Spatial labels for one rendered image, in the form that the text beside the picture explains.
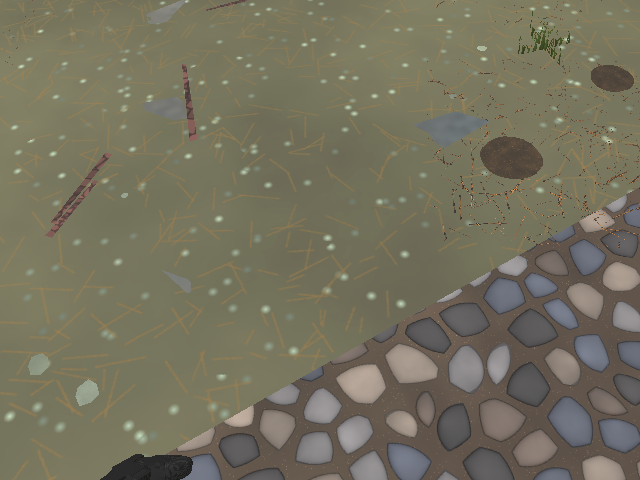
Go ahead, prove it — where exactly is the robot left hand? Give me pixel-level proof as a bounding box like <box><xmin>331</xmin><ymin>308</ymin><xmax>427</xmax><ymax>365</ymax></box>
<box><xmin>100</xmin><ymin>454</ymin><xmax>193</xmax><ymax>480</ymax></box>

